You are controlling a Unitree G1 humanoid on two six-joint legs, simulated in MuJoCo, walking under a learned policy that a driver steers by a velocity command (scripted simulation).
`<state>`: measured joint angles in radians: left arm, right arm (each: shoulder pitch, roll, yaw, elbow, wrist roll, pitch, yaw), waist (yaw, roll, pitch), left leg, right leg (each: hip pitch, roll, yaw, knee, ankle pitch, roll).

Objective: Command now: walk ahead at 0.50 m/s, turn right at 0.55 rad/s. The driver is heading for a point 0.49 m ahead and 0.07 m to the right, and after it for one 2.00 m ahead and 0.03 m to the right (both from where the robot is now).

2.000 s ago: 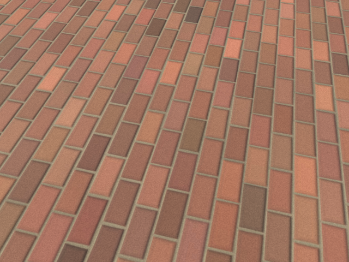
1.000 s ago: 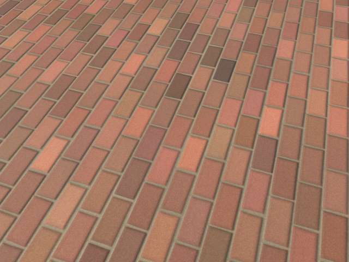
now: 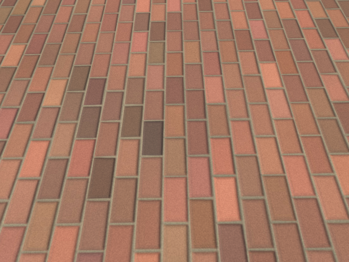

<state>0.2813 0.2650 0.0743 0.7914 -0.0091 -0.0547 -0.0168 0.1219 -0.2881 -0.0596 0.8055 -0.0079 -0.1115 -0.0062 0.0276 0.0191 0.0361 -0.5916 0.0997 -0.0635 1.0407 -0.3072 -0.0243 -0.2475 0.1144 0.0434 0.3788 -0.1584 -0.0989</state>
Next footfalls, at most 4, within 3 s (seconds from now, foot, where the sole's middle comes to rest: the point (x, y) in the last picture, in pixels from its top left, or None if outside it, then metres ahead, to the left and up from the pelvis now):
0.26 left None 0.34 0.14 -0.78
0.74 right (240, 252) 0.50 -0.18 -0.78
1.18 left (174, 244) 0.52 0.06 -0.78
1.70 right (233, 244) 0.53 -0.16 -0.78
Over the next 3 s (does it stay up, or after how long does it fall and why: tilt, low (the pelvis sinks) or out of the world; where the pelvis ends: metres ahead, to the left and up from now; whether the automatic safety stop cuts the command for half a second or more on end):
stays up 0.99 0.04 -0.01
